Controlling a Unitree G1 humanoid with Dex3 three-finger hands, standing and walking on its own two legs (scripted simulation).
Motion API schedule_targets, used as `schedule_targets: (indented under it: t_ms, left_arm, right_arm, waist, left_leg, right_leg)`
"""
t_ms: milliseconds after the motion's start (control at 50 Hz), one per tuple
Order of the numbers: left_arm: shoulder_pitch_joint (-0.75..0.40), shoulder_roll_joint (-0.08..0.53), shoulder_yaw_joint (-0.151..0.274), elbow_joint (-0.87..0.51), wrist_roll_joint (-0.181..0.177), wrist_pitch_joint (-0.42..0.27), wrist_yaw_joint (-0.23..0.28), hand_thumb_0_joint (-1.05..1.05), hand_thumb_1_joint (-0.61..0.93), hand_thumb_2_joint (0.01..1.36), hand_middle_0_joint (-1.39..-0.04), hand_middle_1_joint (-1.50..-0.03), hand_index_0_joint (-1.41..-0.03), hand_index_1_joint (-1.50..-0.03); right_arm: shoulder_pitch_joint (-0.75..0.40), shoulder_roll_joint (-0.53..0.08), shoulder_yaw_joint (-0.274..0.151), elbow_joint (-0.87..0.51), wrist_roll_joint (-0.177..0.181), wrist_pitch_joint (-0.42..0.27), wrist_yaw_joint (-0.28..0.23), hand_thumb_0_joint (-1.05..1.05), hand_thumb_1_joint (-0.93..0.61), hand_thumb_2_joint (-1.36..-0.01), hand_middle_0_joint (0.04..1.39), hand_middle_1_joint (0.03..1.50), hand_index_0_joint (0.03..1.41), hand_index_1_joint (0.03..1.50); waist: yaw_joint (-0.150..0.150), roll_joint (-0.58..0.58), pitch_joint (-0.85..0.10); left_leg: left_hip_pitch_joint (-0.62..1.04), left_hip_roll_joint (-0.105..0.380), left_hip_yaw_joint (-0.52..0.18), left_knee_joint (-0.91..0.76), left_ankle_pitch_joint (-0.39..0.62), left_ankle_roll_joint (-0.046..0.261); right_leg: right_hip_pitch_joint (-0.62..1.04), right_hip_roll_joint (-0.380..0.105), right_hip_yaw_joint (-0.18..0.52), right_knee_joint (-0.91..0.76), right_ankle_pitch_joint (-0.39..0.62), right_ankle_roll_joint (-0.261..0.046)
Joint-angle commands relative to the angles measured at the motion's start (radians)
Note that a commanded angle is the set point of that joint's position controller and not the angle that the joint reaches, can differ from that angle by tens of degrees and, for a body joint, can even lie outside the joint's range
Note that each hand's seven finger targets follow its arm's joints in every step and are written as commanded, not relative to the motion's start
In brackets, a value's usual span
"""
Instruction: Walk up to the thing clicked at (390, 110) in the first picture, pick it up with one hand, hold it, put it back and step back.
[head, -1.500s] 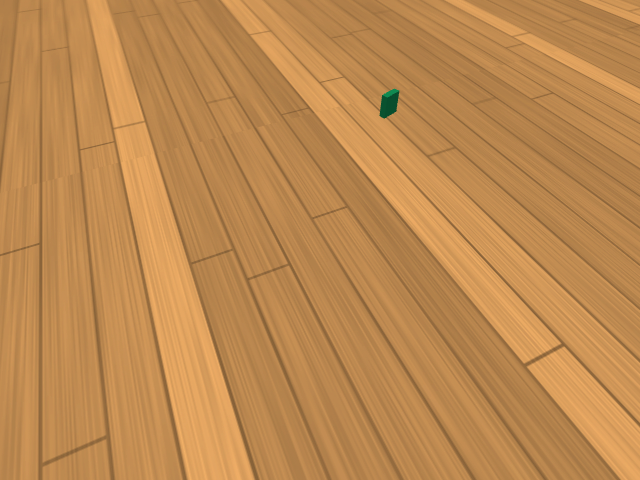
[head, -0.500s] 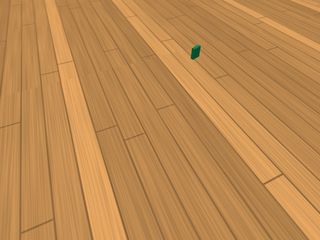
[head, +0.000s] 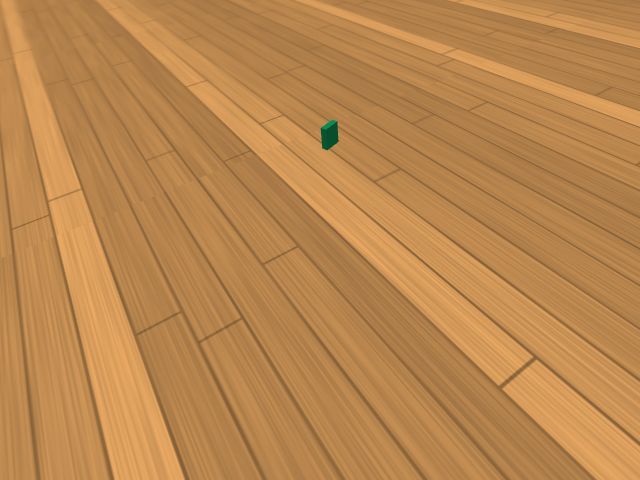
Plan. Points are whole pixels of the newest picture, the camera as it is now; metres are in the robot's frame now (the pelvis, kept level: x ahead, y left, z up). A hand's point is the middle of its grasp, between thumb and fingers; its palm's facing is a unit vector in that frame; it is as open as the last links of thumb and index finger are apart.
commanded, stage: walk up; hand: left
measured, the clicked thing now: (329, 135) +2.01 +0.01 -0.69
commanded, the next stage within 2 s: none
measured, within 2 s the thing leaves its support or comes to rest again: neither
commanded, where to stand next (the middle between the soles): +1.65 -0.13 m, yaw -7 degrees
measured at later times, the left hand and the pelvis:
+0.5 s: hand (177, 396) +0.31 +0.27 -0.15, palm faces -0.06 -0.93 -0.35, open 7.4 cm; pelvis +0.28 -0.01 +0.00, yaw -4 degrees
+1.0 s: hand (260, 202) +0.73 +0.16 -0.09, palm faces -0.11 -0.91 -0.40, open 7.4 cm; pelvis +0.58 -0.09 +0.01, yaw -7 degrees
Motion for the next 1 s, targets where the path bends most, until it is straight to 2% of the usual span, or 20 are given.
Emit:
schedule_targets:
  t_ms: [0,20,100,220,320,380,420,440,460,480,500,560,660,760,820,840,860,880,900,980]
  left_arm:
    - [0.245,0.355,0.085,-0.029,-0.003,-0.048,0.054,0.0,0.9,0.9,-0.2,-0.3,-0.2,-0.3]
    - [0.117,0.384,0.085,-0.072,-0.019,-0.049,0.052,0.0,0.9,0.9,-0.2,-0.3,-0.2,-0.3]
    - [-0.01,0.257,0.05,-0.11,-0.028,-0.075,0.069,0.0,0.9,0.9,-0.2,-0.3,-0.2,-0.3]
    - [0.02,0.232,0.032,-0.142,-0.034,-0.096,0.069,0.0,0.9,0.9,-0.2,-0.3,-0.2,-0.3]
    - [0.118,0.231,0.031,-0.123,-0.026,-0.092,0.068,0.0,0.9,0.9,-0.2,-0.3,-0.2,-0.3]
    - [0.08,0.238,0.025,-0.137,-0.03,-0.082,0.073,0.0,0.9,0.9,-0.2,-0.3,-0.2,-0.3]
    - [0.091,0.196,0.011,-0.156,-0.032,-0.072,0.084,0.0,0.9,0.9,-0.2,-0.3,-0.2,-0.3]
    - [0.167,0.129,-0.014,-0.157,-0.037,-0.065,0.09,0.0,0.9,0.9,-0.2,-0.3,-0.2,-0.3]
    - [0.205,0.063,-0.036,-0.173,-0.052,-0.066,0.087,0.0,0.9,0.9,-0.2,-0.3,-0.2,-0.3]
    - [0.197,0.172,-0.018,-0.159,-0.053,-0.064,0.102,0.0,0.9,0.9,-0.2,-0.3,-0.2,-0.3]
    - [0.115,0.204,-0.023,-0.156,-0.045,-0.075,0.105,0.0,0.9,0.9,-0.2,-0.3,-0.2,-0.3]
    - [0.062,0.16,-0.02,-0.149,-0.06,-0.081,0.08,0.0,0.9,0.9,-0.2,-0.3,-0.2,-0.3]
    - [0.009,0.119,-0.024,-0.185,-0.043,-0.056,0.038,0.0,0.9,0.9,-0.2,-0.3,-0.2,-0.3]
    - [-0.037,0.127,0.001,-0.169,-0.03,-0.059,0.022,0.0,0.9,0.9,-0.2,-0.3,-0.2,-0.3]
    - [0.108,0.17,0.03,-0.116,-0.027,-0.059,0.037,0.0,0.9,0.9,-0.2,-0.3,-0.2,-0.3]
    - [0.206,0.214,0.051,-0.091,-0.025,-0.066,0.049,0.0,0.9,0.9,-0.2,-0.3,-0.2,-0.3]
    - [0.311,0.286,0.076,-0.085,-0.017,-0.072,0.066,0.0,0.9,0.9,-0.2,-0.3,-0.2,-0.3]
    - [0.27,0.339,0.07,-0.118,-0.032,-0.078,0.07,0.0,0.9,0.9,-0.2,-0.3,-0.2,-0.3]
    - [0.185,0.342,0.069,-0.136,-0.047,-0.074,0.075,0.0,0.9,0.9,-0.2,-0.3,-0.2,-0.3]
    - [0.033,0.212,0.028,-0.16,-0.045,-0.087,0.089,0.0,0.9,0.9,-0.2,-0.3,-0.2,-0.3]
  right_arm:
    - [-0.155,-0.099,0.012,-0.198,0.031,-0.028,0.002,0.0,-0.9,-0.9,0.2,0.3,0.2,0.3]
    - [-0.186,-0.182,-0.01,-0.187,0.021,-0.029,-0.001,0.0,-0.9,-0.9,0.2,0.3,0.2,0.3]
    - [-0.076,-0.156,-0.004,-0.123,0.052,-0.025,0.022,0.0,-0.9,-0.9,0.2,0.3,0.2,0.3]
    - [-0.162,-0.142,-0.021,-0.195,0.026,-0.005,0.053,0.0,-0.9,-0.9,0.2,0.3,0.2,0.3]
    - [-0.307,-0.093,-0.009,-0.255,0.03,-0.025,0.054,0.0,-0.9,-0.9,0.2,0.3,0.2,0.3]
    - [-0.215,-0.093,-0.021,-0.231,0.03,-0.033,0.044,0.0,-0.9,-0.9,0.2,0.3,0.2,0.3]
    - [0.082,-0.154,-0.054,-0.15,0.007,-0.041,0.021,0.0,-0.9,-0.9,0.2,0.3,0.2,0.3]
    - [0.211,-0.216,-0.081,-0.129,-0.01,-0.047,0.006,0.0,-0.9,-0.9,0.2,0.3,0.2,0.3]
    - [0.234,-0.276,-0.096,-0.156,-0.011,-0.055,-0.005,0.0,-0.9,-0.9,0.2,0.3,0.2,0.3]
    - [0.182,-0.295,-0.104,-0.17,0.033,-0.053,-0.006,0.0,-0.9,-0.9,0.2,0.3,0.2,0.3]
    - [0.14,-0.263,-0.106,-0.182,0.04,-0.05,-0.01,0.0,-0.9,-0.9,0.2,0.3,0.2,0.3]
    - [0.049,-0.168,-0.04,-0.214,0.05,-0.059,-0.018,0.0,-0.9,-0.9,0.2,0.3,0.2,0.3]
    - [-0.024,-0.169,-0.025,-0.255,0.052,-0.076,-0.011,0.0,-0.9,-0.9,0.2,0.3,0.2,0.3]
    - [-0.023,-0.194,-0.025,-0.248,0.05,-0.072,-0.003,0.0,-0.9,-0.9,0.2,0.3,0.2,0.3]
    - [-0.024,-0.168,-0.014,-0.244,0.052,-0.065,-0.007,0.0,-0.9,-0.9,0.2,0.3,0.2,0.3]
    - [0.026,-0.125,0.001,-0.239,0.047,-0.062,-0.006,0.0,-0.9,-0.9,0.2,0.3,0.2,0.3]
    - [0.109,-0.049,0.027,-0.241,0.047,-0.058,-0.002,0.0,-0.9,-0.9,0.2,0.3,0.2,0.3]
    - [0.133,-0.112,0.015,-0.241,0.057,-0.051,-0.007,0.0,-0.9,-0.9,0.2,0.3,0.2,0.3]
    - [0.08,-0.186,-0.001,-0.221,0.052,-0.043,-0.017,0.0,-0.9,-0.9,0.2,0.3,0.2,0.3]
    - [0.073,-0.129,0.012,-0.178,0.07,-0.028,-0.005,0.0,-0.9,-0.9,0.2,0.3,0.2,0.3]
  waist:
    - [0.164,-0.434,0.004]
    - [0.118,-0.306,0.097]
    - [0.012,-0.207,0.105]
    - [0.025,-0.149,0.155]
    - [0.095,-0.089,0.117]
    - [0.039,-0.105,0.046]
    - [-0.085,0.032,-0.125]
    - [-0.134,0.166,-0.203]
    - [-0.116,0.314,-0.247]
    - [-0.1,0.213,-0.258]
    - [-0.103,0.124,-0.175]
    - [-0.048,0.037,-0.013]
    - [0.002,0.07,0.111]
    - [0.008,0.069,0.057]
    - [0.108,-0.067,-0.037]
    - [0.154,-0.2,-0.105]
    - [0.169,-0.422,-0.153]
    - [0.132,-0.384,-0.14]
    - [0.126,-0.293,-0.097]
    - [0.018,-0.203,0.066]
  left_leg:
    - [-0.757,-0.173,-0.068,0.677,-0.066,0.003]
    - [-0.727,-0.088,-0.123,0.684,-0.011,-0.001]
    - [-0.577,-0.01,-0.161,0.525,0.209,0.022]
    - [-0.592,-0.018,-0.102,0.27,0.335,-0.044]
    - [-0.486,-0.043,-0.07,0.011,0.452,-0.03]
    - [-0.301,-0.093,-0.02,-0.055,0.407,-0.002]
    - [0.057,-0.138,-0.014,-0.105,0.33,0.049]
    - [0.293,-0.02,-0.184,-0.123,0.158,0.109]
    - [0.452,0.229,-0.628,-0.179,0.071,0.169]
    - [0.445,0.302,-0.81,-0.271,0.033,0.286]
    - [0.336,0.297,-0.726,-0.28,0.095,0.293]
    - [0.012,0.131,-0.267,-0.272,0.538,0.184]
    - [-0.155,0.123,-0.112,-0.349,0.491,0.218]
    - [-0.227,0.08,-0.056,-0.272,0.315,0.164]
    - [-0.301,0.041,-0.02,0.001,0.424,0.115]
    - [-0.402,-0.041,0.019,0.271,0.418,0.09]
    - [-0.527,-0.151,0.012,0.533,0.035,0.057]
    - [-0.659,-0.196,-0.05,0.667,-0.047,0.025]
    - [-0.667,-0.133,-0.118,0.739,-0.015,0.022]
    - [-0.533,-0.065,-0.185,0.585,0.214,0.042]
  right_leg:
    - [0.463,-0.29,0.777,-0.607,-0.749,-0.167]
    - [0.317,-0.358,0.878,-0.645,-0.814,-0.237]
    - [0.217,-0.179,0.418,-0.527,-0.434,-0.162]
    - [0.16,-0.134,0.257,-0.572,-0.374,-0.198]
    - [0.268,-0.097,0.151,-0.493,-0.08,-0.176]
    - [0.295,-0.115,0.118,-0.359,0.201,-0.178]
    - [0.237,-0.041,0.058,0.068,0.36,-0.122]
    - [0.002,0.018,0.026,0.341,0.21,-0.084]
    - [-0.257,0.168,0.078,0.523,-0.311,-0.05]
    - [-0.34,0.142,0.164,0.607,-0.292,-0.085]
    - [-0.362,0.08,0.188,0.628,-0.23,-0.082]
    - [-0.197,0.028,0.179,0.492,-0.112,-0.058]
    - [-0.157,-0.025,0.08,0.177,-0.059,-0.005]
    - [0.111,0.012,-0.001,-0.048,0.177,-0.036]
    - [0.391,0.04,-0.009,-0.06,0.151,-0.067]
    - [0.568,0.051,0.027,-0.099,0.003,-0.088]
    - [0.648,-0.153,0.349,-0.229,-0.219,-0.115]
    - [0.665,-0.338,0.763,-0.416,-0.299,-0.204]
    - [0.568,-0.358,0.816,-0.447,-0.371,-0.26]
    - [0.225,-0.161,0.322,-0.431,-0.051,-0.161]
